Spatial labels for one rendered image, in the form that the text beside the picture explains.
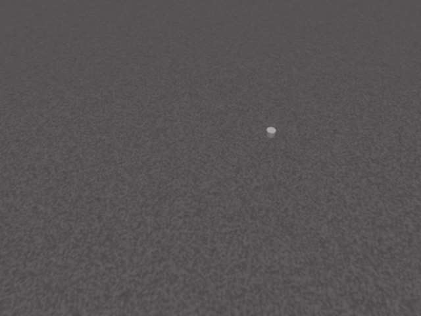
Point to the tin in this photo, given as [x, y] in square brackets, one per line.
[270, 132]

